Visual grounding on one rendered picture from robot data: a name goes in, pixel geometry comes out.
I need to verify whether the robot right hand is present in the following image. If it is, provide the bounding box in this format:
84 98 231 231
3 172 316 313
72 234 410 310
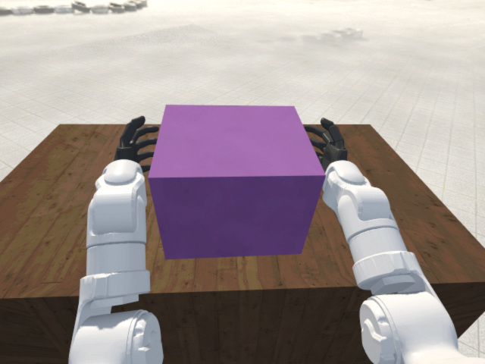
304 118 348 173

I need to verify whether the left robot upper arm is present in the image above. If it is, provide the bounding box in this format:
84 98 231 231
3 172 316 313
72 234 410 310
70 309 164 364

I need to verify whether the right robot upper arm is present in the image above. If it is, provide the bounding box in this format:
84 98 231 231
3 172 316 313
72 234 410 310
360 290 485 364

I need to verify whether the carton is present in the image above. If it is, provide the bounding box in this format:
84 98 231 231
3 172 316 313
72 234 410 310
148 105 326 259

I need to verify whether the left robot forearm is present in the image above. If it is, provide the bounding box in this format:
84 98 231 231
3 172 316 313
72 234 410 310
68 159 150 364

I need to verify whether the robot left hand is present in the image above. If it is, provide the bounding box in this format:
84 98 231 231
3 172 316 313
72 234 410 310
114 116 159 173

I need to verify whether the pedestal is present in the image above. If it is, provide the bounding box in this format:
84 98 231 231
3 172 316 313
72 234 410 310
0 124 485 364

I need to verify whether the right robot forearm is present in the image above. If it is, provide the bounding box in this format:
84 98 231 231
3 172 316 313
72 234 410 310
322 161 458 347

